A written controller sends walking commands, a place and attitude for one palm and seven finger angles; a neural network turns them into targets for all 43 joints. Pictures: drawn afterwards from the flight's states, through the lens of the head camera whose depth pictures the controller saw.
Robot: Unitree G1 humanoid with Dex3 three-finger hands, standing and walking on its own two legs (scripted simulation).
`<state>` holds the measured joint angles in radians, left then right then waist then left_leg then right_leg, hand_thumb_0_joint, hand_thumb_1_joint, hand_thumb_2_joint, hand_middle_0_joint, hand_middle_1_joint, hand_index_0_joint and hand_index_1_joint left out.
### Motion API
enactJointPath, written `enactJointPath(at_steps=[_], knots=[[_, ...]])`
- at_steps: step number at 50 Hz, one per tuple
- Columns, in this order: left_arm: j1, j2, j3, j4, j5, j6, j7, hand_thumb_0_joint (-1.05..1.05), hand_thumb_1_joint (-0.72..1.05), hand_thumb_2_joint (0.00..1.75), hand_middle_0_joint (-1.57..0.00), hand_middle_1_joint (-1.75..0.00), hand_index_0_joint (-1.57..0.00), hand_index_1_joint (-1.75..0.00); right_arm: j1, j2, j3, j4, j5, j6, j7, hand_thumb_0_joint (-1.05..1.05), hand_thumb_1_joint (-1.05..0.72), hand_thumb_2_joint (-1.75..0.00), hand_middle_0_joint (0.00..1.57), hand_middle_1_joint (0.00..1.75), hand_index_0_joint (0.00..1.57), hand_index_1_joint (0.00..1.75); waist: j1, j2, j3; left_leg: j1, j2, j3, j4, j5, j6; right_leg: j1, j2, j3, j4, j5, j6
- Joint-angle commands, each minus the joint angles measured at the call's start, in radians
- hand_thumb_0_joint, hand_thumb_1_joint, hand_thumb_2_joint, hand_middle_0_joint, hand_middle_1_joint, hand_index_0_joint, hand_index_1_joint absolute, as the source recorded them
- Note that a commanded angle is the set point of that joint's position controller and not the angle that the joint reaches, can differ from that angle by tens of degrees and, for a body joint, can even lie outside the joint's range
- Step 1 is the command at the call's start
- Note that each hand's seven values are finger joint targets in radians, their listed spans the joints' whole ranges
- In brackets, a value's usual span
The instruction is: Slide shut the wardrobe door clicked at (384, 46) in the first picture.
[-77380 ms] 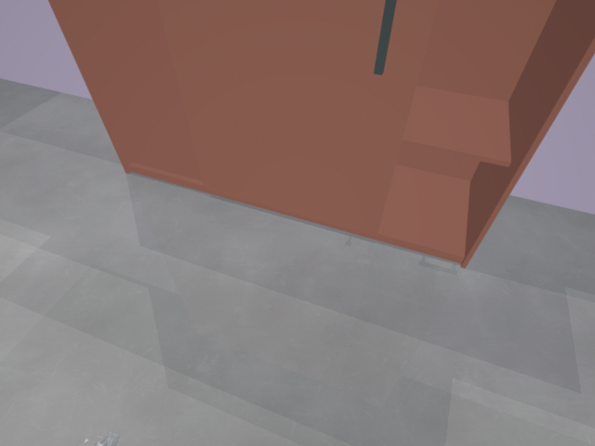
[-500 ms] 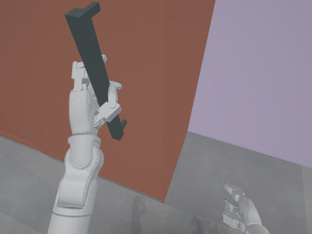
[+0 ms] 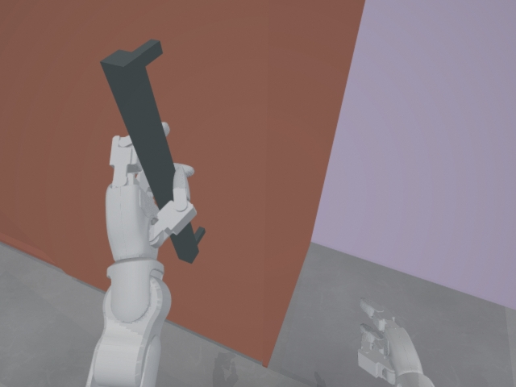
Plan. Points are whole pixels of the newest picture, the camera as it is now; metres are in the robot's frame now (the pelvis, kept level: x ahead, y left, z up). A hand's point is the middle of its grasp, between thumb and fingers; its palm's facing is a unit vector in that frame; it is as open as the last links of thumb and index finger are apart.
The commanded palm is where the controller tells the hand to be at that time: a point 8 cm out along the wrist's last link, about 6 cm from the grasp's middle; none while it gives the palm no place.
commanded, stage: step sideways, sliding the door along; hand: left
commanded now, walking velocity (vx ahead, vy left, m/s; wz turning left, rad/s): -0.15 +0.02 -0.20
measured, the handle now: (174, 177) +0.32 +0.17 +0.19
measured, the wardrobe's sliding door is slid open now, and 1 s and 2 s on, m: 0.00 0.00 0.01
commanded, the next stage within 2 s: stop walking and hold the door there in 0.12 s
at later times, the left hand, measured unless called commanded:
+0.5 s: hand (179, 196) +0.28 +0.15 +0.20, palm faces +0.19 -0.98 -0.11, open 6.4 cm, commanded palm +0.24 +0.17 +0.17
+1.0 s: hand (180, 196) +0.28 +0.15 +0.19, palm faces +0.22 -0.97 -0.11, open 6.4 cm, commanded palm +0.25 +0.18 +0.17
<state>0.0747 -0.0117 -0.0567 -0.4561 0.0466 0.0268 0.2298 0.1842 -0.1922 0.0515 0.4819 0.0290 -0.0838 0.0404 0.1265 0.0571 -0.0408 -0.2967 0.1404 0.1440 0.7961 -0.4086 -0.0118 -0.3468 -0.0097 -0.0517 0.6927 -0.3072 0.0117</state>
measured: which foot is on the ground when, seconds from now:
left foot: down 0.00-1.00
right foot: down 0.00-0.44, up 0.46-0.58, down 0.60-1.00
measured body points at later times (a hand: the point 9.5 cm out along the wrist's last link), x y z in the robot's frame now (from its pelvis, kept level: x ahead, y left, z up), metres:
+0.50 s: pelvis +0.11 +0.02 +0.03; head +0.08 +0.00 +0.48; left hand +0.26 +0.20 +0.20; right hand +0.31 -0.19 -0.05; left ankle -0.02 +0.10 -0.70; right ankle +0.05 -0.14 -0.65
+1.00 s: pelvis +0.08 +0.02 +0.00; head +0.02 -0.01 +0.44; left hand +0.26 +0.20 +0.20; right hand +0.26 -0.19 -0.07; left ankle -0.04 +0.12 -0.72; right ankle +0.18 -0.10 -0.72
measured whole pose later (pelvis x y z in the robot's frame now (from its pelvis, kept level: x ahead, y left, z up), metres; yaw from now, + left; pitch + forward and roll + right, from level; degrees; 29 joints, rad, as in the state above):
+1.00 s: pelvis +0.08 +0.02 +0.00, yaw +2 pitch +1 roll +1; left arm 0.40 0.11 -0.02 -0.51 0.00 -0.12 0.14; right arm 0.25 -0.20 0.04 0.51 -0.01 0.00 -0.04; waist 0.00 0.05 -0.18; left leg -0.09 0.05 0.19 0.56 -0.48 -0.01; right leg -0.46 0.00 0.05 0.61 -0.17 0.02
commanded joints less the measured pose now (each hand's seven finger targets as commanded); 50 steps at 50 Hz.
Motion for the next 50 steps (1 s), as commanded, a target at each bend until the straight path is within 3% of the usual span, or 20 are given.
enactJointPath(at_steps=[1,8,9,11,12,13,14,15,18,19,20,22,23,27,30,32,33,36,40,50], knots=[[-0.274,-0.154,-0.553,-0.407,-0.018,-0.192,-0.156,0.0,0.9,0.9,-0.45,-1.4,-0.45,-1.4,-0.118,-0.13,-0.063,-0.171,0.005,-0.069,-0.009,0.0,-0.9,-0.9,0.2,0.3,0.2,0.3,-0.145,0.05,-0.355,0.249,0.146,-0.095,-0.072,1.02,0.045,-0.017,-0.068,0.066,-0.003,0.477,-0.011],[-0.101,-0.213,-0.673,-0.479,-0.014,-0.241,-0.179,0.0,0.9,0.9,-0.45,-1.4,-0.45,-1.4,-0.109,-0.112,-0.049,-0.202,0.005,-0.083,0.004,0.0,-0.9,-0.9,0.2,0.3,0.2,0.3,-0.149,0.088,-0.322,0.369,0.191,-0.035,-0.057,1.212,0.071,-0.187,-0.024,0.013,0.032,0.175,-0.002],[-0.104,0.026,-0.42,-0.419,-0.009,-0.259,-0.161,0.0,0.9,0.9,-0.45,-1.4,-0.45,-1.4,-0.075,-0.141,-0.074,-0.145,-0.009,-0.07,-0.014,0.0,-0.9,-0.9,0.2,0.3,0.2,0.3,-0.163,0.051,-0.313,0.39,0.207,0.003,-0.075,1.236,0.053,-0.195,-0.014,-0.006,0.049,0.211,0.007],[-0.053,-0.039,-0.463,-0.463,-0.002,-0.267,-0.183,0.0,0.9,0.9,-0.45,-1.4,-0.45,-1.4,-0.075,-0.134,-0.055,-0.16,-0.014,-0.053,-0.012,0.0,-0.9,-0.9,0.2,0.3,0.2,0.3,-0.154,0.036,-0.308,0.32,0.209,-0.006,-0.021,1.332,0.037,-0.131,-0.01,0.001,0.029,0.284,-0.008],[0.07,0.439,0.176,-0.088,-0.016,-0.249,-0.117,0.0,0.9,0.9,-0.45,-1.4,-0.45,-1.4,-0.001,-0.186,-0.113,-0.045,-0.029,-0.02,-0.057,0.0,-0.9,-0.9,0.2,0.3,0.2,0.3,-0.163,0.067,-0.254,0.36,0.219,0.046,-0.1,1.419,0.007,-0.177,0.002,0.012,0.042,0.312,-0.003],[0.167,0.184,-0.051,-0.177,-0.034,-0.227,-0.147,0.0,0.9,0.9,-0.45,-1.4,-0.45,-1.4,-0.011,-0.137,-0.086,-0.09,-0.043,0.007,-0.054,0.0,-0.9,-0.9,0.2,0.3,0.2,0.3,-0.145,0.071,-0.271,0.343,0.22,0.017,-0.087,1.438,0.004,-0.107,0.005,-0.013,0.004,0.303,-0.009],[0.048,0.156,-0.113,-0.305,-0.042,-0.247,-0.166,0.0,0.9,0.9,-0.45,-1.4,-0.45,-1.4,-0.042,-0.115,-0.063,-0.111,-0.026,0.009,-0.05,0.0,-0.9,-0.9,0.2,0.3,0.2,0.3,-0.164,0.104,-0.261,0.335,0.189,0.066,-0.051,1.421,-0.003,-0.065,0.024,-0.024,-0.051,0.379,-0.011],[0.055,0.174,-0.099,-0.298,-0.046,-0.262,-0.173,0.0,0.9,0.9,-0.45,-1.4,-0.45,-1.4,-0.044,-0.11,-0.062,-0.108,-0.021,-0.001,-0.054,0.0,-0.9,-0.9,0.2,0.3,0.2,0.3,-0.165,0.057,-0.238,0.246,0.153,0.072,-0.003,1.276,-0.012,0.025,0.017,0.0,-0.072,0.572,-0.03],[0.164,0.213,-0.055,-0.23,-0.055,-0.285,-0.174,0.0,0.9,0.9,-0.45,-1.4,-0.45,-1.4,-0.064,-0.104,-0.079,-0.1,-0.027,-0.039,-0.085,0.0,-0.9,-0.9,0.2,0.3,0.2,0.3,-0.13,-0.317,-0.066,-0.227,-0.055,0.08,-0.127,0.061,-0.067,0.347,-0.172,0.266,-0.001,1.568,-0.136],[0.176,0.212,-0.051,-0.265,-0.067,-0.292,-0.178,0.0,0.9,0.9,-0.45,-1.4,-0.45,-1.4,-0.046,-0.095,-0.078,-0.095,-0.037,-0.05,-0.087,0.0,-0.9,-0.9,0.2,0.3,0.2,0.3,-0.128,-0.299,-0.039,-0.195,-0.047,0.065,-0.315,0.071,-0.056,0.333,-0.15,0.225,0.068,1.546,-0.097],[0.157,0.197,-0.081,-0.332,-0.071,-0.293,-0.192,0.0,0.9,0.9,-0.45,-1.4,-0.45,-1.4,-0.047,-0.09,-0.079,-0.1,-0.046,-0.058,-0.093,0.0,-0.9,-0.9,0.2,0.3,0.2,0.3,-0.157,-0.194,-0.094,0.059,0.014,0.07,-0.464,0.43,-0.035,0.152,-0.076,0.143,0.13,1.291,-0.029],[0.313,0.103,-0.208,-0.24,-0.058,-0.284,-0.22,0.0,0.9,0.9,-0.45,-1.4,-0.45,-1.4,-0.05,-0.133,-0.088,-0.134,-0.042,-0.061,-0.082,0.0,-0.9,-0.9,0.2,0.3,0.2,0.3,-0.136,0.244,-0.153,0.46,0.296,-0.043,-0.435,1.286,0.051,-0.346,0.015,0.032,0.23,-0.147,0.029],[0.32,0.161,-0.148,-0.235,-0.054,-0.288,-0.206,0.0,0.9,0.9,-0.45,-1.4,-0.45,-1.4,-0.015,-0.119,-0.076,-0.112,-0.039,-0.057,-0.081,0.0,-0.9,-0.9,0.2,0.3,0.2,0.3,-0.142,0.259,-0.102,0.434,0.299,-0.001,-0.393,1.392,0.044,-0.41,0.011,0.003,0.164,-0.277,0.026],[0.381,0.14,-0.188,-0.312,-0.031,-0.269,-0.21,0.0,0.9,0.9,-0.45,-1.4,-0.45,-1.4,-0.1,-0.128,-0.074,-0.162,-0.001,-0.073,-0.068,0.0,-0.9,-0.9,0.2,0.3,0.2,0.3,-0.139,0.102,-0.15,0.339,0.163,0.092,-0.192,1.075,0.03,-0.109,0.094,-0.115,-0.123,0.224,0.009],[0.392,0.221,-0.065,-0.352,-0.041,-0.243,-0.187,0.0,0.9,0.9,-0.45,-1.4,-0.45,-1.4,-0.102,-0.098,-0.069,-0.159,-0.029,-0.057,-0.097,0.0,-0.9,-0.9,0.2,0.3,0.2,0.3,-0.142,-0.008,-0.151,0.053,0.031,0.086,-0.081,0.402,-0.011,0.136,-0.087,0.142,-0.121,0.952,-0.05],[0.416,0.239,0.001,-0.26,-0.067,-0.213,-0.167,0.0,0.9,0.9,-0.45,-1.4,-0.45,-1.4,-0.037,-0.074,-0.063,-0.127,-0.033,-0.058,-0.107,0.0,-0.9,-0.9,0.2,0.3,0.2,0.3,-0.164,-0.241,-0.061,0.008,-0.062,0.023,-0.137,-0.011,-0.02,0.049,-0.162,0.285,-0.181,1.028,-0.077],[0.453,0.209,-0.014,-0.238,-0.057,-0.204,-0.158,0.0,0.9,0.9,-0.45,-1.4,-0.45,-1.4,-0.012,-0.083,-0.068,-0.114,-0.033,-0.054,-0.103,0.0,-0.9,-0.9,0.2,0.3,0.2,0.3,-0.163,-0.332,-0.121,0.028,-0.083,-0.001,-0.118,-0.026,-0.016,0.085,-0.169,0.305,-0.197,1.005,-0.092],[0.386,0.196,-0.069,-0.372,-0.035,-0.21,-0.16,0.0,0.9,0.9,-0.45,-1.4,-0.45,-1.4,-0.058,-0.092,-0.069,-0.118,-0.036,-0.03,-0.089,0.0,-0.9,-0.9,0.2,0.3,0.2,0.3,-0.166,-0.26,-0.27,0.11,-0.091,-0.046,-0.272,0.108,0.004,0.156,-0.138,0.263,-0.162,0.773,-0.075],[0.387,0.159,-0.114,-0.273,-0.021,-0.206,-0.163,0.0,0.9,0.9,-0.45,-1.4,-0.45,-1.4,-0.092,-0.097,-0.065,-0.145,-0.033,0.009,-0.091,0.0,-0.9,-0.9,0.2,0.3,0.2,0.3,-0.154,-0.054,-0.179,0.204,0.04,-0.041,-0.299,0.631,0.027,0.005,-0.019,0.09,-0.067,0.541,-0.014],[0.262,0.161,-0.09,-0.173,-0.028,-0.201,-0.151,0.0,0.9,0.9,-0.45,-1.4,-0.45,-1.4,-0.095,-0.107,-0.054,-0.142,-0.042,0.039,-0.093,0.0,-0.9,-0.9,0.2,0.3,0.2,0.3,-0.144,-0.056,-0.025,-0.022,0.016,-0.05,-0.455,0.088,0.051,0.004,0.005,0.13,-0.116,0.222,-0.016]])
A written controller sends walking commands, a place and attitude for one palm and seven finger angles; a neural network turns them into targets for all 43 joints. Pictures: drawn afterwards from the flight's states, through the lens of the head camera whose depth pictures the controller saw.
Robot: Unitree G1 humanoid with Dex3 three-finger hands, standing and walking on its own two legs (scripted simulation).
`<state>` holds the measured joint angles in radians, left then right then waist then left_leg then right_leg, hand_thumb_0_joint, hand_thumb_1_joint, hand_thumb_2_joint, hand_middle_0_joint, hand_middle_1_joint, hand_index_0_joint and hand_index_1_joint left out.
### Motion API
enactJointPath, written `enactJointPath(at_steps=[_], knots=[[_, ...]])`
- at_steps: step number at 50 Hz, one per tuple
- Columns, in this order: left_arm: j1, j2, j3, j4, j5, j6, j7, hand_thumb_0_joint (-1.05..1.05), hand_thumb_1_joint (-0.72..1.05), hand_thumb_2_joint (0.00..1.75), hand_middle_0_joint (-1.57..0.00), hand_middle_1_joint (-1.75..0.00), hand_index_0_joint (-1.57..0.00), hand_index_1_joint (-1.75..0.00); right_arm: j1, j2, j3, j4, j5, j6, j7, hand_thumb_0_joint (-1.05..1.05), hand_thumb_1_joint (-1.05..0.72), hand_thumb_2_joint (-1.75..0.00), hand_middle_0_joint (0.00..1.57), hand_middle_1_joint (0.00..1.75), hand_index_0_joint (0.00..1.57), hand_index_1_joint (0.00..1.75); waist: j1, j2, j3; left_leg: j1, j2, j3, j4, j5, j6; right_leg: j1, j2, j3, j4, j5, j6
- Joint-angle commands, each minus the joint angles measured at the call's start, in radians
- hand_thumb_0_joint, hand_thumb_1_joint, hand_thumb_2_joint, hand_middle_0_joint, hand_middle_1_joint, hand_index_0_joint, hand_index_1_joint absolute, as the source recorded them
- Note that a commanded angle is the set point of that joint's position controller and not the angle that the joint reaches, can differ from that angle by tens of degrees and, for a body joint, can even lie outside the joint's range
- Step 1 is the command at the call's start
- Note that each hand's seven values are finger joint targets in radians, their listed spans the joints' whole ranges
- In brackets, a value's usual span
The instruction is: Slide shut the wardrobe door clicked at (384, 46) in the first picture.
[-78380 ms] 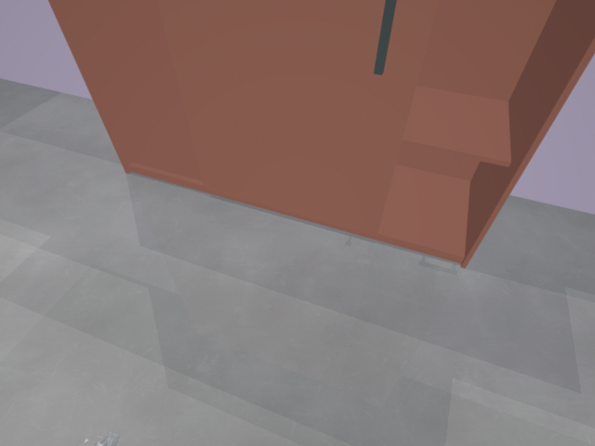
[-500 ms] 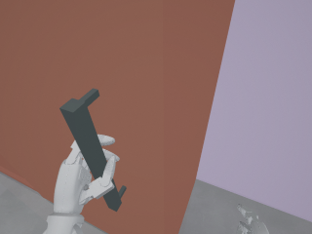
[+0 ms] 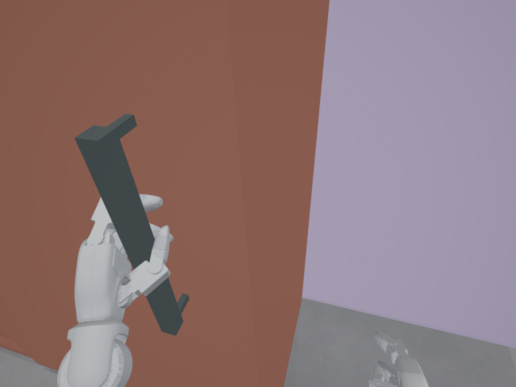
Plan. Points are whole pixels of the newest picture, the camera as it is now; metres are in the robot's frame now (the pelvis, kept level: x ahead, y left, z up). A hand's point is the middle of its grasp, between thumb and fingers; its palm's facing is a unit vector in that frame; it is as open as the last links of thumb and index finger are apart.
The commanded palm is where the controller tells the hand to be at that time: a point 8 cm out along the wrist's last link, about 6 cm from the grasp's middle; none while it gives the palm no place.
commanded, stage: stop walking and hold the door there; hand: left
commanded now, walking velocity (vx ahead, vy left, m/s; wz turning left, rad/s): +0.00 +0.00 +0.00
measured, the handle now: (153, 243) +0.24 +0.15 +0.19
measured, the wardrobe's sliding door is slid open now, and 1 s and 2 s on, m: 0.00 0.01 0.01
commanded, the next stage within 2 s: loosen the grip on the handle in 0.28 s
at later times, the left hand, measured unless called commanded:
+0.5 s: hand (144, 262) +0.21 +0.14 +0.20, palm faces +0.09 -0.98 -0.15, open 7.1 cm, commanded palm +0.17 +0.18 +0.19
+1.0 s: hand (134, 258) +0.21 +0.16 +0.20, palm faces +0.16 -0.97 -0.16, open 14.4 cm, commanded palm +0.18 +0.20 +0.20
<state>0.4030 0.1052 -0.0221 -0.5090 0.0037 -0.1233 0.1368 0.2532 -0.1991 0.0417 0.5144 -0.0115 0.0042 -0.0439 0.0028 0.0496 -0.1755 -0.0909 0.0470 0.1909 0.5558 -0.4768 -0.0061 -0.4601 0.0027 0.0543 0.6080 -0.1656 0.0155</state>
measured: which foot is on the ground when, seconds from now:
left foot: down 0.00-1.00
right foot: down 0.00-1.00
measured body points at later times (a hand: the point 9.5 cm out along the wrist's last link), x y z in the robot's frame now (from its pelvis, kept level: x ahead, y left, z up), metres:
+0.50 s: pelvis -0.04 +0.00 +0.00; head -0.05 -0.02 +0.44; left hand +0.20 +0.20 +0.21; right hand +0.16 -0.20 -0.09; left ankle -0.11 +0.10 -0.72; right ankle +0.09 -0.13 -0.72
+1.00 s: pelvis -0.08 -0.02 +0.00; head -0.05 -0.04 +0.45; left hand +0.20 +0.21 +0.21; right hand +0.16 -0.22 -0.09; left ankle -0.11 +0.10 -0.72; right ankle +0.09 -0.12 -0.72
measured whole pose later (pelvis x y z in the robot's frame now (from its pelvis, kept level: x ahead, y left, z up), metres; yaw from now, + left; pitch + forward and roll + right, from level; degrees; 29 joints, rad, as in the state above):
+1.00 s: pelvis -0.08 -0.02 +0.00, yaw +12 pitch +1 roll +0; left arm -0.19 0.25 -0.01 -0.09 -0.15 -0.19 -0.02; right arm 0.15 -0.27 -0.03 0.66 0.03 -0.18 0.05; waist 0.03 0.04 0.00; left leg -0.34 0.00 -0.02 0.69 -0.38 -0.01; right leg -0.53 -0.04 -0.02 0.58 -0.16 0.01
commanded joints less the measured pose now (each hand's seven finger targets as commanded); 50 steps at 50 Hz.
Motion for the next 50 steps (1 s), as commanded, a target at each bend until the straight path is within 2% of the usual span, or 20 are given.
enactJointPath(at_steps=[1,10,18,19,20,21,22,24,25,26,27,31,33,36,38,39,40,45,46,50], knots=[[-0.108,0.052,-0.121,-0.152,0.015,-0.059,-0.061,0.0,0.9,0.9,-0.45,-1.4,-0.45,-1.4,-0.166,-0.102,-0.043,-0.18,0.006,-0.05,-0.007,0.0,-0.9,-0.9,0.2,0.3,0.2,0.3,-0.022,-0.02,0.103,-0.235,0.123,-0.121,-0.249,0.115,0.053,0.112,0.007,0.015,-0.001,0.043,-0.012],[-0.089,0.045,-0.119,-0.091,0.017,-0.077,-0.058,0.0,0.9,0.9,-0.45,-1.4,-0.45,-1.4,-0.14,-0.108,-0.06,-0.152,0.0,-0.066,-0.012,0.0,-0.9,-0.9,0.2,0.3,0.2,0.3,-0.018,-0.135,0.089,-0.204,0.069,-0.068,-0.152,0.209,0.04,0.144,-0.04,0.066,-0.056,0.194,-0.039],[-0.094,0.022,-0.138,-0.076,0.016,-0.086,-0.067,0.0,0.9,0.9,-0.45,-1.4,-0.45,-1.4,-0.133,-0.105,-0.064,-0.141,0.001,-0.068,-0.015,0.0,-0.9,-0.9,0.2,0.3,0.2,0.3,-0.023,-0.104,0.063,-0.161,0.08,-0.064,-0.161,0.29,0.032,0.14,-0.034,0.038,-0.024,0.26,-0.032],[-1.268,0.819,0.574,-0.223,0.161,-0.168,-0.009,0.0,0.9,0.9,-0.45,-1.4,-0.45,-1.4,-0.04,-0.112,-0.093,-0.059,-0.069,-0.168,-0.013,0.0,-0.9,-0.9,0.2,0.3,0.2,0.3,-0.009,-0.273,0.558,-0.487,0.166,0.0,-0.142,0.326,0.093,0.008,0.088,-0.048,0.091,0.107,0.001],[-0.945,0.146,0.095,0.328,0.045,-0.04,-0.087,0.0,0.78,0.84,-0.45,-1.4,-0.45,-1.4,-0.256,-0.062,-0.093,-0.136,-0.013,-0.265,0.051,0.0,-0.9,-0.9,0.2,0.3,0.2,0.3,-0.001,-0.131,0.198,-0.306,-0.018,-0.174,-0.103,0.566,-0.006,0.301,0.025,-0.115,0.01,0.134,-0.055],[-0.827,0.16,0.098,0.108,-0.106,-0.035,-0.118,0.0,0.66,0.78,-0.45,-1.4,-0.45,-1.4,-0.151,-0.134,-0.104,-0.099,0.064,-0.269,0.072,0.0,-0.9,-0.9,0.2,0.3,0.2,0.3,0.052,0.195,-0.069,-0.143,-0.006,-0.129,-0.074,0.628,-0.112,0.435,0.022,-0.091,0.105,0.14,-0.073],[-0.691,0.088,0.087,0.207,-0.157,-0.045,-0.132,0.0,0.54,0.73,-0.45,-1.4,-0.45,-1.4,-0.191,-0.089,-0.072,-0.089,0.083,-0.27,0.043,0.0,-0.9,-0.9,0.2,0.3,0.2,0.3,0.054,0.154,0.084,-0.172,0.012,-0.084,-0.082,0.595,-0.115,0.333,0.004,-0.113,0.027,0.138,-0.08],[-0.685,0.149,0.135,0.119,-0.203,-0.1,-0.118,0.0,0.3,0.61,-0.45,-1.4,-0.45,-1.4,-0.144,-0.125,-0.064,-0.066,0.067,-0.28,0.036,0.0,-0.9,-0.9,0.2,0.3,0.2,0.3,0.053,-0.126,0.088,-0.275,-0.009,-0.108,-0.108,0.256,-0.056,0.306,-0.015,-0.093,-0.017,-0.038,-0.047],[-0.702,0.132,0.104,0.125,-0.191,-0.117,-0.113,0.0,0.17,0.55,-0.45,-1.4,-0.45,-1.4,-0.152,-0.121,-0.059,-0.063,0.062,-0.293,0.046,0.0,-0.9,-0.9,0.2,0.3,0.2,0.3,0.04,-0.179,0.117,-0.311,-0.011,-0.125,-0.136,0.132,-0.03,0.276,-0.024,-0.075,-0.032,-0.13,-0.032],[-0.756,0.141,0.09,0.093,-0.174,-0.129,-0.101,0.0,0.05,0.49,-0.45,-1.4,-0.45,-1.4,-0.171,-0.129,-0.06,-0.074,0.065,-0.297,0.058,0.0,-0.9,-0.9,0.2,0.3,0.2,0.3,0.019,-0.097,0.107,-0.312,0.004,-0.147,-0.177,-0.002,-0.033,0.246,-0.03,-0.078,0.006,-0.134,-0.025],[-0.727,0.118,0.056,0.103,-0.151,-0.139,-0.093,0.0,-0.07,0.43,-0.45,-1.4,-0.45,-1.4,-0.174,-0.114,-0.053,-0.076,0.058,-0.31,0.064,0.0,-0.9,-0.9,0.2,0.3,0.2,0.3,0.039,-0.068,0.132,-0.339,-0.002,-0.141,-0.186,-0.008,-0.021,0.262,-0.031,-0.08,0.013,-0.117,-0.03],[-0.744,0.211,0.071,0.064,-0.095,-0.167,-0.073,0.0,-0.55,0.2,-0.42,-1.37,-0.42,-1.37,-0.163,-0.128,-0.052,-0.092,0.04,-0.322,0.084,0.0,-0.9,-0.9,0.2,0.3,0.2,0.3,0.017,-0.097,0.055,-0.375,-0.029,-0.123,-0.106,0.036,0.0,0.281,-0.035,-0.034,-0.053,-0.218,-0.02],[-0.73,0.18,0.031,0.088,-0.08,-0.169,-0.078,0.0,-0.55,0.2,-0.4,-1.33,-0.4,-1.33,-0.153,-0.12,-0.051,-0.092,0.038,-0.324,0.091,0.0,-0.9,-0.9,0.2,0.3,0.2,0.3,0.013,-0.157,0.056,-0.394,-0.036,-0.119,-0.07,0.056,0.012,0.285,-0.044,-0.004,-0.106,-0.282,-0.017],[-0.798,0.256,0.073,0.103,-0.072,-0.145,-0.077,0.0,-0.55,0.2,-0.36,-1.28,-0.36,-1.28,-0.172,-0.128,-0.062,-0.083,0.039,-0.314,0.096,0.0,-0.9,-0.9,0.2,0.3,0.2,0.3,-0.006,-0.108,0.046,-0.419,-0.048,-0.12,-0.007,0.002,0.01,0.28,-0.079,0.066,-0.186,-0.419,-0.018],[-0.788,0.221,0.052,0.149,-0.072,-0.131,-0.082,0.0,-0.55,0.2,-0.33,-1.25,-0.33,-1.25,-0.173,-0.119,-0.079,-0.065,0.042,-0.309,0.104,0.0,-0.9,-0.9,0.2,0.3,0.2,0.3,-0.007,-0.132,0.026,-0.427,-0.052,-0.13,0.03,0.023,0.007,0.293,-0.094,0.105,-0.225,-0.468,-0.019],[-0.825,0.372,0.208,0.162,-0.077,-0.125,-0.074,0.0,-0.55,0.2,-0.32,-1.23,-0.32,-1.23,-0.173,-0.135,-0.092,-0.045,0.042,-0.303,0.102,0.0,-0.9,-0.9,0.2,0.3,0.2,0.3,0.011,-0.137,-0.022,-0.448,-0.048,-0.138,0.049,0.041,0.006,0.327,-0.105,0.129,-0.235,-0.488,-0.021],[-0.84,0.287,0.134,0.175,-0.084,-0.112,-0.086,0.0,-0.55,0.2,-0.3,-1.22,-0.3,-1.22,-0.211,-0.12,-0.088,-0.051,0.039,-0.294,0.106,0.0,-0.9,-0.9,0.2,0.3,0.2,0.3,0.017,-0.119,-0.043,-0.454,-0.051,-0.147,0.048,0.055,0.004,0.352,-0.12,0.134,-0.229,-0.467,-0.021],[-0.879,0.289,0.19,0.289,-0.163,-0.09,-0.115,0.0,-0.55,0.2,-0.25,-1.15,-0.25,-1.15,-0.208,-0.13,-0.096,-0.011,0.05,-0.264,0.101,0.0,-0.9,-0.9,0.2,0.3,0.2,0.3,0.018,-0.188,-0.063,-0.472,-0.061,-0.174,0.048,0.06,-0.003,0.338,-0.128,0.116,-0.228,-0.44,-0.01],[-0.905,0.321,0.22,0.279,-0.168,-0.092,-0.107,0.0,-0.55,0.2,-0.25,-1.15,-0.25,-1.15,-0.214,-0.138,-0.099,-0.017,0.048,-0.254,0.099,0.0,-0.9,-0.9,0.2,0.3,0.2,0.3,0.02,-0.139,-0.094,-0.457,-0.068,-0.17,0.041,0.054,-0.004,0.337,-0.123,0.093,-0.212,-0.438,-0.015],[-0.923,0.243,0.131,0.282,-0.146,-0.132,-0.111,0.0,-0.55,0.2,-0.25,-1.15,-0.25,-1.15,-0.186,-0.128,-0.084,-0.039,0.045,-0.249,0.095,0.0,-0.9,-0.9,0.2,0.3,0.2,0.3,0.015,-0.137,-0.101,-0.407,-0.068,-0.161,-0.014,0.037,0.012,0.26,-0.079,-0.009,-0.132,-0.318,-0.013]])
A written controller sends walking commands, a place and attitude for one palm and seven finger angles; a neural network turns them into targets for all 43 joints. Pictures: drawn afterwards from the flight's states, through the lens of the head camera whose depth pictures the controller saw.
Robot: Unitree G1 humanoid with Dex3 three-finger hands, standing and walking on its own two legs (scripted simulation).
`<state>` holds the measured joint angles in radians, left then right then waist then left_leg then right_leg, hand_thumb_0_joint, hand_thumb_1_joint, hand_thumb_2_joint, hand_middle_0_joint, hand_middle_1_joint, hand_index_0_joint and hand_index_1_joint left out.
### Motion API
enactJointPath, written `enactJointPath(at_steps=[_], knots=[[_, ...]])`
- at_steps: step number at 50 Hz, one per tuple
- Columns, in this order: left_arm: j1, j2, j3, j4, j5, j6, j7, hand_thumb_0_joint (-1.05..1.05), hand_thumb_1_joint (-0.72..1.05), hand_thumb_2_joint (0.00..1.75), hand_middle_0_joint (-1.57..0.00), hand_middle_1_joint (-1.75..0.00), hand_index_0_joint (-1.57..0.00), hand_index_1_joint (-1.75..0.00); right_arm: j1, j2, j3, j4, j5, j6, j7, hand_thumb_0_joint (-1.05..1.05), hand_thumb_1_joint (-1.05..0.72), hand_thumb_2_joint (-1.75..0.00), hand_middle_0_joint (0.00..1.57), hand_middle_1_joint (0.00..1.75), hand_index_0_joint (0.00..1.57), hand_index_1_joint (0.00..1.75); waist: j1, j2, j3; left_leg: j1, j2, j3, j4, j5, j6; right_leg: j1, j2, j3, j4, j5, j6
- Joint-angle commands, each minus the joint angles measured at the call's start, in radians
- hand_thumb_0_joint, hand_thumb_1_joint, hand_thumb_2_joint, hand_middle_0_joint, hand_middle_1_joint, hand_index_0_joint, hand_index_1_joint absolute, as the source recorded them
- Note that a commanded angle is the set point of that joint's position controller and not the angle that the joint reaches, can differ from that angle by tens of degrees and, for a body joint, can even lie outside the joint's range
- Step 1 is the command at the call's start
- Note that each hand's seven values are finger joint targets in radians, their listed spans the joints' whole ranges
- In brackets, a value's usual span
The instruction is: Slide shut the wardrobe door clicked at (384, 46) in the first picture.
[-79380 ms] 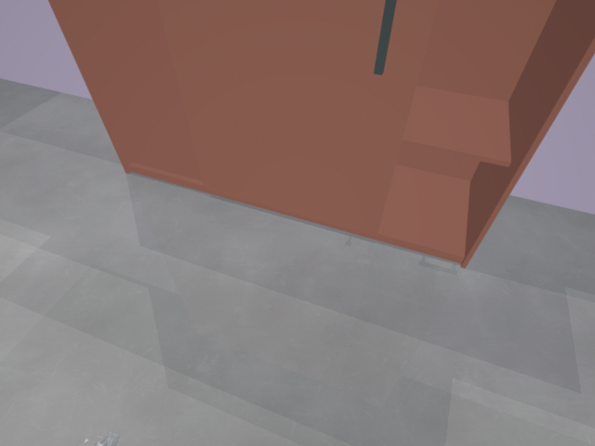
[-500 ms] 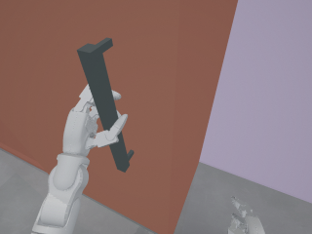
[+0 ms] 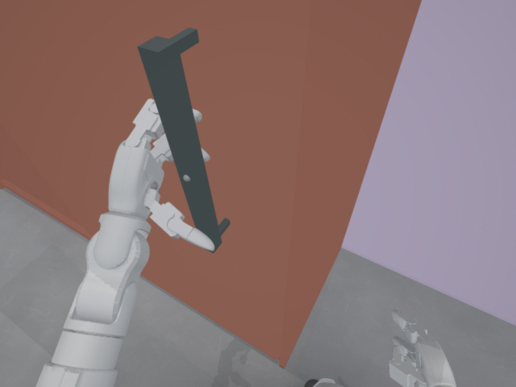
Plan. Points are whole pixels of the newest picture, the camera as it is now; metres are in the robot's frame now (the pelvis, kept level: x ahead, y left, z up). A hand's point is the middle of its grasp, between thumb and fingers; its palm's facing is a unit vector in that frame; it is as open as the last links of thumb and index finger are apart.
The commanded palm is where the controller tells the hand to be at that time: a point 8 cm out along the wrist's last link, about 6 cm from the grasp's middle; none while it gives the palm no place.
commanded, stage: slip the hand off the handle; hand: left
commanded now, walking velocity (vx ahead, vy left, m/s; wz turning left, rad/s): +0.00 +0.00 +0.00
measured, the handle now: (202, 166) +0.35 +0.10 +0.19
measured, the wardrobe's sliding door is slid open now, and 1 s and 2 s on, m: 0.01 0.01 0.01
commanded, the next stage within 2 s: draw the hand back to the body in 1.44 s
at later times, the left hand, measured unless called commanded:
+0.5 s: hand (156, 170) +0.33 +0.16 +0.20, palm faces -0.05 -0.98 -0.17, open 14.7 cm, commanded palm +0.31 +0.22 +0.20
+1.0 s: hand (117, 181) +0.31 +0.20 +0.20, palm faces +0.03 -0.97 -0.24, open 14.7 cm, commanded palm +0.26 +0.25 +0.20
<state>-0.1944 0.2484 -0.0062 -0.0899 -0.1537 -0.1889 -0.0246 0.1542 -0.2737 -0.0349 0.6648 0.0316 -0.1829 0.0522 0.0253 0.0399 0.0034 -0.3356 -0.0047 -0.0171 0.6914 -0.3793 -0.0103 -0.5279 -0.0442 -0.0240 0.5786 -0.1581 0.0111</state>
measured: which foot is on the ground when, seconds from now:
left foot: down 0.00-1.00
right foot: down 0.00-1.00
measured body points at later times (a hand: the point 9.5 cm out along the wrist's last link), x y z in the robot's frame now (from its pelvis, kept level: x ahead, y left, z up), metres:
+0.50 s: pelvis +0.00 +0.03 -0.01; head -0.01 +0.01 +0.44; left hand +0.33 +0.21 +0.21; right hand +0.15 -0.20 -0.10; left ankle -0.01 +0.13 -0.72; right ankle +0.14 -0.13 -0.71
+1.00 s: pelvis +0.06 +0.00 +0.00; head +0.06 -0.03 +0.44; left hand +0.30 +0.25 +0.22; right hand +0.25 -0.23 -0.08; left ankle -0.01 +0.13 -0.72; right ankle +0.14 -0.13 -0.72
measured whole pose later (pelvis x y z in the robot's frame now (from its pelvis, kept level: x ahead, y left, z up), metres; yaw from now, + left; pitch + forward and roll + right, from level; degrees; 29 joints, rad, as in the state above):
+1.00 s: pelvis +0.06 +0.00 +0.00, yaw +1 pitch +4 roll +0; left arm 0.10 0.36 0.28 -0.23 -0.32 -0.23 -0.27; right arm 0.24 -0.28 0.01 0.58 0.03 -0.21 0.02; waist 0.05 0.07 -0.08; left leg -0.32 0.00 -0.04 0.72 -0.48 -0.01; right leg -0.54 -0.04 -0.04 0.67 -0.20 0.01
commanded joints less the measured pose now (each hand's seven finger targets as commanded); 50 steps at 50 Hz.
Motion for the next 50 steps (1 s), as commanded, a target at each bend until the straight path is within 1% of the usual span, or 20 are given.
enactJointPath(at_steps=[1,2,3,4,6,7,10,11,12,15,16,18,21,24,26,30,31,36,41,50], knots=[[-0.384,0.103,0.096,-0.163,0.018,-0.077,0.056,0.0,-0.55,0.2,-0.25,-1.15,-0.25,-1.15,-0.087,-0.06,-0.005,-0.202,-0.001,-0.054,-0.004,0.0,-0.9,-0.9,0.2,0.3,0.2,0.3,-0.025,-0.066,-0.292,-0.139,-0.021,0.046,-0.156,-0.088,0.015,0.303,-0.027,0.038,-0.076,-0.298,-0.006],[-0.381,0.059,0.052,-0.132,0.031,-0.085,0.051,0.0,-0.55,0.2,-0.25,-1.15,-0.25,-1.15,-0.074,-0.052,0.003,-0.206,0.003,-0.061,-0.008,0.0,-0.9,-0.9,0.2,0.3,0.2,0.3,-0.025,-0.082,-0.257,-0.138,-0.008,0.038,-0.171,-0.082,0.017,0.27,-0.012,0.024,-0.051,-0.258,-0.012],[-0.338,0.186,0.19,-0.108,0.031,-0.094,0.06,0.0,-0.55,0.2,-0.25,-1.15,-0.25,-1.15,-0.057,-0.067,-0.002,-0.201,0.0,-0.059,-0.014,0.0,-0.9,-0.9,0.2,0.3,0.2,0.3,0.001,-0.083,-0.263,-0.153,-0.003,0.034,-0.178,-0.081,0.016,0.282,-0.002,0.017,-0.038,-0.258,-0.015],[-0.35,0.134,0.135,-0.117,0.031,-0.098,0.052,0.0,-0.55,0.2,-0.25,-1.15,-0.25,-1.15,-0.069,-0.06,0.013,-0.219,-0.006,-0.058,-0.018,0.0,-0.9,-0.9,0.2,0.3,0.2,0.3,-0.002,-0.066,-0.258,-0.156,-0.005,0.034,-0.182,-0.072,0.02,0.279,-0.004,0.014,-0.023,-0.237,-0.015],[-0.445,0.211,0.195,-0.13,0.022,-0.103,0.06,0.0,-0.55,0.2,-0.25,-1.15,-0.25,-1.15,-0.072,-0.075,0.015,-0.225,-0.01,-0.049,-0.034,0.0,-0.9,-0.9,0.2,0.3,0.2,0.3,-0.009,0.008,-0.249,-0.158,-0.002,0.01,-0.194,-0.102,0.008,0.276,-0.012,0.008,-0.022,-0.228,-0.02],[-0.397,0.113,0.12,-0.046,0.019,-0.097,0.036,0.0,-0.55,0.2,-0.25,-1.15,-0.25,-1.15,-0.058,-0.056,0.024,-0.221,0.01,-0.055,-0.034,0.0,-0.9,-0.9,0.2,0.3,0.2,0.3,-0.018,-0.069,-0.2,-0.167,0.014,0.009,-0.208,-0.138,0.011,0.228,0.006,0.003,-0.004,-0.228,-0.019],[-0.455,0.165,0.159,-0.041,-0.001,-0.1,0.016,0.0,-0.55,0.2,-0.25,-1.15,-0.25,-1.15,-0.056,-0.074,0.03,-0.22,0.008,-0.059,-0.045,0.0,-0.9,-0.9,0.2,0.3,0.2,0.3,-0.019,-0.071,-0.161,-0.207,0.009,-0.003,-0.198,-0.213,0.012,0.2,0.006,0.012,0.004,-0.271,-0.02],[-0.494,0.208,0.206,-0.075,-0.013,-0.103,0.031,0.0,-0.55,0.2,-0.25,-1.15,-0.25,-1.15,-0.064,-0.083,0.03,-0.227,-0.004,-0.057,-0.053,0.0,-0.9,-0.9,0.2,0.3,0.2,0.3,-0.013,-0.021,-0.181,-0.198,0.006,-0.022,-0.205,-0.204,0.002,0.233,-0.006,0.003,-0.005,-0.254,-0.024],[-0.453,0.154,0.175,-0.021,-0.009,-0.102,0.012,0.0,-0.55,0.2,-0.25,-1.15,-0.25,-1.15,-0.046,-0.072,0.028,-0.223,0.014,-0.065,-0.051,0.0,-0.9,-0.9,0.2,0.3,0.2,0.3,-0.017,-0.069,-0.196,-0.178,0.021,-0.013,-0.21,-0.203,0.006,0.205,0.013,0.005,0.015,-0.246,-0.021],[-0.463,0.172,0.182,-0.048,-0.016,-0.098,0.003,0.0,-0.55,0.2,-0.25,-1.15,-0.25,-1.15,-0.043,-0.078,0.03,-0.225,0.003,-0.068,-0.049,0.0,-0.9,-0.9,0.2,0.3,0.2,0.3,-0.011,-0.063,-0.207,-0.197,0.016,-0.013,-0.193,-0.2,0.006,0.206,0.009,0.006,0.028,-0.244,-0.021],[-0.468,0.202,0.208,-0.067,-0.021,-0.098,0.014,0.0,-0.55,0.2,-0.25,-1.15,-0.25,-1.15,-0.051,-0.085,0.03,-0.232,-0.003,-0.066,-0.055,0.0,-0.9,-0.9,0.2,0.3,0.2,0.3,-0.01,0.003,-0.191,-0.196,0.014,-0.029,-0.199,-0.193,-0.004,0.218,-0.001,-0.001,0.025,-0.233,-0.026],[-0.409,0.186,0.201,-0.026,-0.021,-0.096,-0.003,0.0,-0.55,0.2,-0.25,-1.15,-0.25,-1.15,-0.029,-0.086,0.029,-0.228,0.005,-0.068,-0.052,0.0,-0.9,-0.9,0.2,0.3,0.2,0.3,-0.01,-0.077,-0.193,-0.208,0.023,-0.021,-0.194,-0.191,0.004,0.199,0.012,0.001,0.037,-0.238,-0.021],[-0.466,0.227,0.225,-0.073,-0.023,-0.1,-0.005,0.0,-0.55,0.2,-0.25,-1.15,-0.25,-1.15,-0.034,-0.095,0.027,-0.239,-0.004,-0.068,-0.061,0.0,-0.9,-0.9,0.2,0.3,0.2,0.3,-0.014,0.006,-0.203,-0.201,0.016,-0.03,-0.192,-0.164,-0.005,0.215,-0.001,0.003,0.033,-0.226,-0.026],[-0.425,0.202,0.211,-0.044,-0.03,-0.096,-0.031,0.0,-0.55,0.2,-0.25,-1.15,-0.25,-1.15,-0.012,-0.093,0.029,-0.233,0.007,-0.071,-0.06,0.0,-0.9,-0.9,0.2,0.3,0.2,0.3,-0.017,-0.049,-0.198,-0.206,0.017,-0.014,-0.187,-0.138,0.003,0.199,0.011,0.014,0.033,-0.226,-0.023],[-0.439,0.283,0.295,-0.048,-0.043,-0.092,-0.021,0.0,-0.55,0.2,-0.25,-1.15,-0.25,-1.15,-0.012,-0.102,0.021,-0.229,0.002,-0.065,-0.068,0.0,-0.9,-0.9,0.2,0.3,0.2,0.3,-0.011,-0.013,-0.204,-0.221,0.01,-0.021,-0.183,-0.109,-0.007,0.233,0.0,0.009,0.022,-0.229,-0.027],[-0.39,0.282,0.306,-0.025,-0.061,-0.079,-0.048,0.0,-0.55,0.2,-0.25,-1.15,-0.25,-1.15,-0.009,-0.097,0.019,-0.226,0.012,-0.061,-0.066,0.0,-0.9,-0.9,0.2,0.3,0.2,0.3,-0.01,-0.066,-0.222,-0.236,0.008,0.01,-0.158,-0.059,0.004,0.239,0.002,0.031,0.004,-0.252,-0.023],[-0.404,0.319,0.345,-0.044,-0.069,-0.082,-0.044,0.0,-0.55,0.2,-0.25,-1.15,-0.25,-1.15,-0.014,-0.104,0.014,-0.231,0.006,-0.055,-0.072,0.0,-0.9,-0.9,0.2,0.3,0.2,0.3,-0.006,-0.016,-0.23,-0.227,0.005,0.0,-0.163,-0.054,-0.004,0.261,-0.007,0.02,0.002,-0.244,-0.025],[-0.26,0.313,0.35,-0.128,-0.093,-0.095,-0.101,0.0,-0.55,0.2,-0.25,-1.15,-0.25,-1.15,-0.018,-0.102,0.009,-0.255,0.007,-0.056,-0.056,0.0,-0.9,-0.9,0.2,0.3,0.2,0.3,0.01,0.017,-0.276,-0.203,0.005,0.017,-0.154,0.02,-0.007,0.304,-0.011,0.021,0.005,-0.214,-0.027],[-0.115,0.333,0.379,-0.237,-0.129,-0.121,-0.172,0.0,-0.55,0.2,-0.25,-1.15,-0.25,-1.15,-0.017,-0.108,0.004,-0.263,0.006,-0.069,-0.044,0.0,-0.9,-0.9,0.2,0.3,0.2,0.3,0.003,-0.043,-0.265,-0.201,0.009,0.029,-0.122,0.072,0.005,0.334,-0.013,0.033,-0.015,-0.203,-0.02],[0.137,0.309,0.404,-0.383,-0.198,-0.092,-0.251,0.0,-0.55,0.2,-0.25,-1.15,-0.25,-1.15,0.0,-0.089,0.008,-0.246,0.006,-0.095,-0.036,0.0,-0.9,-0.9,0.2,0.3,0.2,0.3,0.014,-0.053,-0.269,-0.167,0.011,0.028,-0.069,0.242,0.011,0.369,-0.02,0.018,0.001,0.04,-0.005]])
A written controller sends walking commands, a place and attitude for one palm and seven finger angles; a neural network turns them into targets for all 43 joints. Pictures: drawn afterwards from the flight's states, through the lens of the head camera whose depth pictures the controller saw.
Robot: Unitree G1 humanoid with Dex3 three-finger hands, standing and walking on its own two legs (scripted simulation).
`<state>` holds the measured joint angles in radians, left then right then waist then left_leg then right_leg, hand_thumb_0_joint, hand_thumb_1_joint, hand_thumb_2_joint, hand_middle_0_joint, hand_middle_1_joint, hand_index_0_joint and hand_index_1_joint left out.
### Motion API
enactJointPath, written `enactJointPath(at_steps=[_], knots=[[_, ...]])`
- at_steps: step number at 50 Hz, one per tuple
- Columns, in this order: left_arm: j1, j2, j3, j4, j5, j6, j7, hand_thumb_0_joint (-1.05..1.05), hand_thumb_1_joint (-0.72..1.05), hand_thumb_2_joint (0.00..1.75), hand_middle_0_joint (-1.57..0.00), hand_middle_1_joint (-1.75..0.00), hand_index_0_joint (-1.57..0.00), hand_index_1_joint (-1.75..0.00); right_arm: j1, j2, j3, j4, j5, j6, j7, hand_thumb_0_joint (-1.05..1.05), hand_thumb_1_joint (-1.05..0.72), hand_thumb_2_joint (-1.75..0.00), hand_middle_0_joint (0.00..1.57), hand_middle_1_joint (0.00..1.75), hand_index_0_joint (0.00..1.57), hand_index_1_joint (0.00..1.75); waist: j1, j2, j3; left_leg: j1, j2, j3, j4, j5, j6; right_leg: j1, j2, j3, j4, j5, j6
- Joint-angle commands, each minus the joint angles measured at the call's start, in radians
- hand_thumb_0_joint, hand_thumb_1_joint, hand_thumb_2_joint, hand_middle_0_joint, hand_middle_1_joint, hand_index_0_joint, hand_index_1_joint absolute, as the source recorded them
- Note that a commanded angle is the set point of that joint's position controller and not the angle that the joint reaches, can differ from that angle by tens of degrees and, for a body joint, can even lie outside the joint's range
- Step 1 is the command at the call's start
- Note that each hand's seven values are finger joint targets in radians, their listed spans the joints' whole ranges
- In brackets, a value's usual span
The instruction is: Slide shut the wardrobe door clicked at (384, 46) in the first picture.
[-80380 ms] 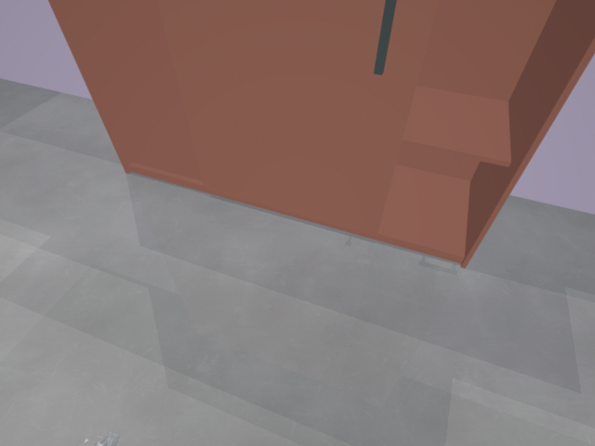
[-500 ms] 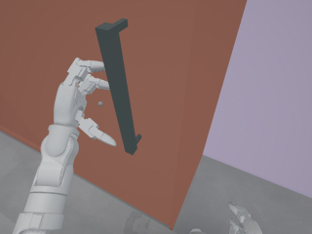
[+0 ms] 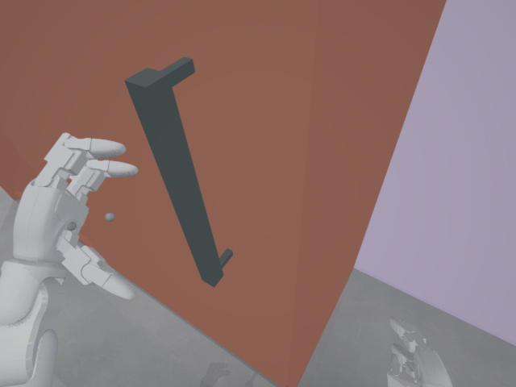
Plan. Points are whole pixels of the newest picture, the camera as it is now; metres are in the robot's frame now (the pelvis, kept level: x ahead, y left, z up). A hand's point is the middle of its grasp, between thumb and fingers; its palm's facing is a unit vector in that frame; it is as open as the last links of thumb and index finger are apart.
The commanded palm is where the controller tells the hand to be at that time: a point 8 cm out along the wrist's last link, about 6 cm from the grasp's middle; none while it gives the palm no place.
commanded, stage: slip the hand off the handle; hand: left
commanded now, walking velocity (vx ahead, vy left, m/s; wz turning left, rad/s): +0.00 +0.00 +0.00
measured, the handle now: (201, 199) +0.29 +0.10 +0.20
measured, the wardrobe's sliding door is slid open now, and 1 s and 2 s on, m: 0.01 0.01 0.01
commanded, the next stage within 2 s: draw the hand back to the body in 0.44 s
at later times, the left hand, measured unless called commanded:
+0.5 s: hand (52, 261) +0.20 +0.23 +0.20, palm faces +0.01 -0.97 -0.24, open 14.7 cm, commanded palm +0.15 +0.27 +0.21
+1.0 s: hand (60, 254) +0.22 +0.25 +0.18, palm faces -0.12 -0.96 -0.25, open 14.7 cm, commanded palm +0.16 +0.29 +0.20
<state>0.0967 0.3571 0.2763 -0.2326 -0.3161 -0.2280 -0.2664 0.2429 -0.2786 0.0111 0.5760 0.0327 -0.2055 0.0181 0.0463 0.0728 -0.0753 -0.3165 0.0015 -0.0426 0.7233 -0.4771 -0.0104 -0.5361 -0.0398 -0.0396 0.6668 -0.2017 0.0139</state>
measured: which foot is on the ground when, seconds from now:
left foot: down 0.00-1.00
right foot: down 0.00-1.00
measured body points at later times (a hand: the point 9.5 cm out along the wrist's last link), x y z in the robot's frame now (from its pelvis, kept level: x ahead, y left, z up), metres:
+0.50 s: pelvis +0.02 +0.02 +0.00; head +0.01 +0.01 +0.45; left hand +0.19 +0.28 +0.22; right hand +0.23 -0.18 -0.06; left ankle -0.06 +0.13 -0.71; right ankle +0.08 -0.13 -0.71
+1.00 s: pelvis +0.03 +0.02 +0.01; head +0.00 +0.01 +0.45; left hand +0.22 +0.30 +0.20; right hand +0.23 -0.20 -0.04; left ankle -0.06 +0.13 -0.71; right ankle +0.08 -0.13 -0.71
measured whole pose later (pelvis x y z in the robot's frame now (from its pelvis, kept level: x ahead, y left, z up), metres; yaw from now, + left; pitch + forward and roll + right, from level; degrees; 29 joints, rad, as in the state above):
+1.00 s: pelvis +0.03 +0.02 +0.01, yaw -2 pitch -1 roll -2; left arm 0.34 0.47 0.43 -0.41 -0.38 0.17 -0.50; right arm 0.25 -0.28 0.08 0.57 0.09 -0.32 -0.03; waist 0.10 0.08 -0.08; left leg -0.13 0.02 -0.01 0.66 -0.51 0.01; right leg -0.37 -0.01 -0.02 0.61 -0.23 0.04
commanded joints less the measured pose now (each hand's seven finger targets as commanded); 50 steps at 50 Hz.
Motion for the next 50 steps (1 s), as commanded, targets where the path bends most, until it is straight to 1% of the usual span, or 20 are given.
enactJointPath(at_steps=[1,2,6,7,11,14,18,21,22,26,28,29,30,31,33,36,39,41,45,50], knots=[[-0.149,0.238,0.166,-0.277,-0.045,-0.056,-0.004,0.0,-0.55,0.2,-0.25,-1.15,-0.25,-1.15,-0.094,-0.098,-0.045,-0.163,-0.003,-0.068,-0.005,0.0,-0.9,-0.9,0.2,0.3,0.2,0.3,-0.009,-0.054,-0.207,-0.172,0.004,0.05,-0.095,0.341,0.007,0.393,-0.026,0.022,-0.08,0.08,-0.011],[-0.094,0.188,0.128,-0.272,-0.049,-0.052,-0.018,0.0,-0.55,0.2,-0.25,-1.15,-0.25,-1.15,-0.096,-0.082,-0.037,-0.164,0.007,-0.074,-0.002,0.0,-0.9,-0.9,0.2,0.3,0.2,0.3,-0.001,-0.073,-0.198,-0.168,0.007,0.051,-0.099,0.362,0.01,0.387,-0.025,0.022,-0.077,0.114,-0.012],[-0.042,0.234,0.176,-0.326,-0.075,-0.058,-0.04,0.0,-0.55,0.2,-0.25,-1.15,-0.25,-1.15,-0.1,-0.09,-0.036,-0.163,0.007,-0.075,-0.005,0.0,-0.9,-0.9,0.2,0.3,0.2,0.3,0.0,-0.047,-0.2,-0.161,0.009,0.047,-0.084,0.359,0.004,0.397,-0.023,0.019,-0.07,0.134,-0.007],[-0.013,0.193,0.143,-0.315,-0.076,-0.058,-0.052,0.0,-0.55,0.2,-0.25,-1.15,-0.25,-1.15,-0.106,-0.079,-0.029,-0.16,0.014,-0.079,-0.005,0.0,-0.9,-0.9,0.2,0.3,0.2,0.3,0.002,-0.045,-0.175,-0.149,0.011,0.047,-0.095,0.364,0.006,0.375,-0.017,0.012,-0.07,0.135,-0.011],[0.036,0.237,0.191,-0.389,-0.103,-0.067,-0.071,0.0,-0.55,0.2,-0.25,-1.15,-0.25,-1.15,-0.116,-0.086,-0.026,-0.168,0.011,-0.084,-0.01,0.0,-0.9,-0.9,0.2,0.3,0.2,0.3,0.014,-0.05,-0.203,-0.142,0.012,0.042,-0.088,0.38,0.002,0.399,-0.01,0.006,-0.054,0.162,-0.01],[0.103,0.209,0.181,-0.368,-0.111,-0.061,-0.091,0.0,-0.55,0.2,-0.25,-1.15,-0.25,-1.15,-0.128,-0.073,-0.013,-0.166,0.014,-0.097,-0.015,0.0,-0.9,-0.9,0.2,0.3,0.2,0.3,0.032,-0.025,-0.154,-0.138,0.015,0.04,-0.106,0.391,-0.005,0.367,0.002,-0.016,-0.048,0.164,-0.021],[0.138,0.234,0.222,-0.376,-0.124,-0.05,-0.094,0.0,-0.55,0.2,-0.25,-1.15,-0.25,-1.15,-0.136,-0.071,-0.009,-0.165,0.015,-0.108,-0.022,0.0,-0.9,-0.9,0.2,0.3,0.2,0.3,0.043,-0.022,-0.129,-0.142,0.019,0.039,-0.115,0.385,-0.016,0.354,0.013,-0.028,-0.043,0.149,-0.024],[0.096,0.217,0.185,-0.434,-0.135,-0.057,-0.095,0.0,-0.55,0.2,-0.25,-1.15,-0.25,-1.15,-0.133,-0.083,-0.008,-0.163,0.016,-0.12,-0.025,0.0,-0.9,-0.9,0.2,0.3,0.2,0.3,0.03,-0.006,-0.1,-0.129,0.017,0.037,-0.115,0.36,-0.018,0.328,0.016,-0.038,-0.042,0.109,-0.025],[0.122,0.185,0.161,-0.405,-0.132,-0.051,-0.097,0.0,-0.55,0.2,-0.25,-1.15,-0.25,-1.15,-0.137,-0.074,-0.002,-0.161,0.014,-0.128,-0.025,0.0,-0.9,-0.9,0.2,0.3,0.2,0.3,0.037,0.006,-0.092,-0.121,0.018,0.036,-0.124,0.363,-0.019,0.323,0.017,-0.04,-0.041,0.108,-0.029],[0.099,0.209,0.161,-0.434,-0.109,-0.047,-0.08,0.0,-0.55,0.2,-0.25,-1.15,-0.25,-1.15,-0.127,-0.083,0.0,-0.159,0.01,-0.133,-0.023,0.0,-0.9,-0.9,0.2,0.3,0.2,0.3,0.035,0.007,-0.078,-0.135,0.02,0.029,-0.133,0.356,-0.028,0.313,0.024,-0.054,-0.029,0.078,-0.032],[0.108,0.174,0.118,-0.43,-0.093,-0.041,-0.074,0.0,-0.55,0.2,-0.25,-1.15,-0.25,-1.15,-0.133,-0.073,0.008,-0.162,0.008,-0.14,-0.02,0.0,-0.9,-0.9,0.2,0.3,0.2,0.3,0.037,0.037,-0.06,-0.128,0.02,0.031,-0.146,0.347,-0.028,0.294,0.023,-0.059,-0.026,0.067,-0.033],[0.177,0.296,0.091,-0.354,0.062,0.092,-0.087,0.0,-0.55,0.2,-0.25,-1.15,-0.25,-1.15,-0.134,-0.074,-0.001,-0.161,0.026,-0.132,-0.011,0.0,-0.9,-0.9,0.2,0.3,0.2,0.3,0.043,0.119,-0.064,-0.123,0.035,0.063,-0.191,0.33,-0.005,0.32,0.025,-0.042,-0.043,0.061,-0.035],[0.123,0.292,0.104,-0.475,0.061,0.135,-0.093,0.0,-0.55,0.2,-0.25,-1.15,-0.25,-1.15,-0.136,-0.072,0.003,-0.196,0.028,-0.122,-0.011,0.0,-0.9,-0.9,0.2,0.3,0.2,0.3,0.032,0.124,-0.08,-0.11,0.02,0.059,-0.207,0.357,-0.004,0.343,0.022,-0.05,-0.058,0.08,-0.031],[0.104,0.342,0.148,-0.502,0.072,0.169,-0.089,0.0,-0.55,0.2,-0.25,-1.15,-0.25,-1.15,-0.141,-0.079,-0.005,-0.201,0.033,-0.115,-0.015,0.0,-0.9,-0.9,0.2,0.3,0.2,0.3,0.036,0.113,-0.093,-0.108,0.022,0.055,-0.205,0.366,-0.007,0.36,0.028,-0.054,-0.051,0.087,-0.028],[0.158,0.355,0.212,-0.435,0.061,0.236,-0.107,0.0,-0.55,0.2,-0.25,-1.15,-0.25,-1.15,-0.15,-0.07,0.004,-0.202,0.04,-0.112,-0.023,0.0,-0.9,-0.9,0.2,0.3,0.2,0.3,0.047,0.043,-0.093,-0.104,0.03,0.053,-0.224,0.4,-0.011,0.373,0.044,-0.07,-0.065,0.11,-0.026],[0.132,0.4,0.289,-0.445,-0.012,0.278,-0.154,0.0,-0.55,0.2,-0.25,-1.15,-0.25,-1.15,-0.159,-0.091,0.011,-0.216,0.05,-0.122,-0.037,0.0,-0.9,-0.9,0.2,0.3,0.2,0.3,0.058,0.018,-0.106,-0.073,0.03,0.056,-0.232,0.437,-0.016,0.401,0.054,-0.086,-0.064,0.14,-0.022],[0.143,0.347,0.28,-0.368,-0.072,0.304,-0.187,0.0,-0.55,0.2,-0.25,-1.15,-0.25,-1.15,-0.16,-0.096,0.025,-0.201,0.065,-0.149,-0.047,0.0,-0.9,-0.9,0.2,0.3,0.2,0.3,0.061,-0.018,-0.062,-0.054,0.04,0.059,-0.223,0.413,-0.017,0.387,0.055,-0.09,-0.045,0.12,-0.018],[0.124,0.336,0.279,-0.37,-0.103,0.308,-0.194,0.0,-0.55,0.2,-0.25,-1.15,-0.25,-1.15,-0.157,-0.109,0.021,-0.205,0.069,-0.163,-0.052,0.0,-0.9,-0.9,0.2,0.3,0.2,0.3,0.05,0.005,-0.045,-0.048,0.034,0.073,-0.218,0.372,-0.012,0.371,0.057,-0.089,-0.049,0.098,-0.012],[0.11,0.304,0.249,-0.326,-0.093,0.337,-0.219,0.0,-0.55,0.2,-0.25,-1.15,-0.25,-1.15,-0.151,-0.103,0.018,-0.194,0.07,-0.184,-0.056,0.0,-0.9,-0.9,0.2,0.3,0.2,0.3,0.047,-0.027,-0.024,-0.045,0.03,0.079,-0.227,0.379,0.006,0.371,0.063,-0.074,-0.088,0.108,-0.012],[0.111,0.376,0.312,-0.363,-0.082,0.332,-0.232,0.0,-0.48,0.24,-0.25,-1.11,-0.25,-1.11,-0.137,-0.1,0.014,-0.192,0.059,-0.203,-0.056,0.0,-0.9,-0.9,0.2,0.3,0.2,0.3,0.06,0.023,-0.078,-0.036,0.023,0.09,-0.193,0.46,0.016,0.439,0.064,-0.076,-0.094,0.184,-0.022]])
